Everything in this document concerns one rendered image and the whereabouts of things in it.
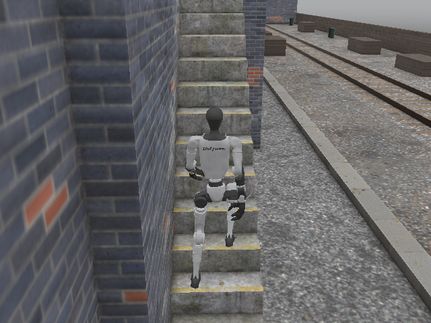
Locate stairs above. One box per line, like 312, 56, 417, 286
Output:
170, 0, 264, 323

